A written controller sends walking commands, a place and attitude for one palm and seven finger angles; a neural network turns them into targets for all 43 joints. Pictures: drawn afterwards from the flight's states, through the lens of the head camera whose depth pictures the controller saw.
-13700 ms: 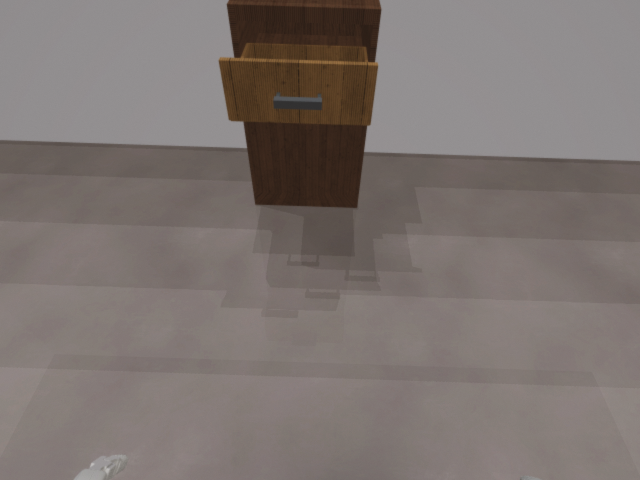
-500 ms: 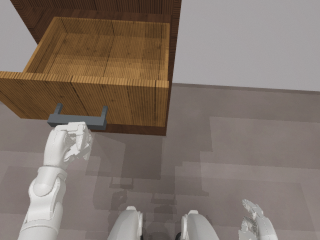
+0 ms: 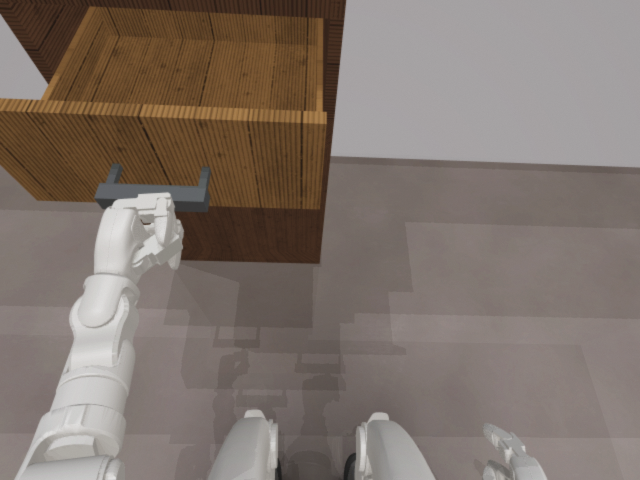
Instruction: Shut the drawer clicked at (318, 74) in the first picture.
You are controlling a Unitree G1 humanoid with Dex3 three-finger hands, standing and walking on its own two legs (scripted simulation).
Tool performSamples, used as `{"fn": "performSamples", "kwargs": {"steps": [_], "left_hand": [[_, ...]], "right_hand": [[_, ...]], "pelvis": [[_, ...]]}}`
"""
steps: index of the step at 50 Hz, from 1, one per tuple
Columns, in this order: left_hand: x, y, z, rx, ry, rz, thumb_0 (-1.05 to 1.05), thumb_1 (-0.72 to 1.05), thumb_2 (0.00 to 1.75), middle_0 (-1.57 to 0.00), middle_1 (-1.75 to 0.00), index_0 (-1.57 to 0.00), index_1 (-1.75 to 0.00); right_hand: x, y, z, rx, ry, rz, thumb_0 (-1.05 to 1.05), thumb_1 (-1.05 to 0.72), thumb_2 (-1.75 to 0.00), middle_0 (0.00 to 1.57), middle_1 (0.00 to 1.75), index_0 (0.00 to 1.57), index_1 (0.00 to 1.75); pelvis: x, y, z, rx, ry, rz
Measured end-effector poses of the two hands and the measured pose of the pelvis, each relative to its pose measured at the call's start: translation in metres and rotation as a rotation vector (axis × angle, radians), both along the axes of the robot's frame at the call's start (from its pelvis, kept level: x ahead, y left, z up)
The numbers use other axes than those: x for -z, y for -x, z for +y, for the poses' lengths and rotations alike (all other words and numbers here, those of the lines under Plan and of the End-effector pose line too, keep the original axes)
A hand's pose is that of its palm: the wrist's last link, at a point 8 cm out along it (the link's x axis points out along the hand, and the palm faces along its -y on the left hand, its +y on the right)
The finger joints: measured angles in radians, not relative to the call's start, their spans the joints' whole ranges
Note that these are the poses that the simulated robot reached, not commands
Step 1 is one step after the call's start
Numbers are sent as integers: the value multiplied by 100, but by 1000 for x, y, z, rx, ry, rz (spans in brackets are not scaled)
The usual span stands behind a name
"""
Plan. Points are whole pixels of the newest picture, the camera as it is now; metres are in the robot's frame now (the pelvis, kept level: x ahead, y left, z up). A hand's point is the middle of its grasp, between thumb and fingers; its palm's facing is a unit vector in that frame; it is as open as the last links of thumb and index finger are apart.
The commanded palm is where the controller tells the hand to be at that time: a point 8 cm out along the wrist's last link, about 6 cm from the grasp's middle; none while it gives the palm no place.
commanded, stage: push the drawer shut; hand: left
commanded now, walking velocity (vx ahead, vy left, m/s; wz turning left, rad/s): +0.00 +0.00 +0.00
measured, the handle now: (157, 184) +0.47 +0.22 +0.03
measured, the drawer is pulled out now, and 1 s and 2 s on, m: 0.20 0.09 0.00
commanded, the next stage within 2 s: none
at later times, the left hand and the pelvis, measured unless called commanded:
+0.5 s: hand (185, 201) +0.45 +0.18 +0.03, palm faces -0.01 -1.00 -0.06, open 3.4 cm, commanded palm +0.44 +0.23 +0.04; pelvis +0.00 +0.00 +0.00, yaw -1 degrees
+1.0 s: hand (190, 166) +0.51 +0.18 +0.03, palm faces -0.01 -1.00 -0.05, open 3.4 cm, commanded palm +0.50 +0.22 +0.04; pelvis +0.00 +0.00 -0.01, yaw -2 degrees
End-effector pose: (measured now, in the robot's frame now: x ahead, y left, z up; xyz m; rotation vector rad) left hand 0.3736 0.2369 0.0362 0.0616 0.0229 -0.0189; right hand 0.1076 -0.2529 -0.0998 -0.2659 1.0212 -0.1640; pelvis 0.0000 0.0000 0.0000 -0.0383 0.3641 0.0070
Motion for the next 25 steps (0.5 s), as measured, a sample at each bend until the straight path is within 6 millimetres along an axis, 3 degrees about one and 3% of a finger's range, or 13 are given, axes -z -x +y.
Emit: {"fn": "performSamples", "kwargs": {"steps": [25], "left_hand": [[-1,-55,-1,-11,1,-7,5,88,92,-140,-160,-140,-160]], "right_hand": [[9,40,-10,56,10,151,1,-90,-90,20,30,20,30]], "pelvis": [[4,-1,-2,10,1,35]]}}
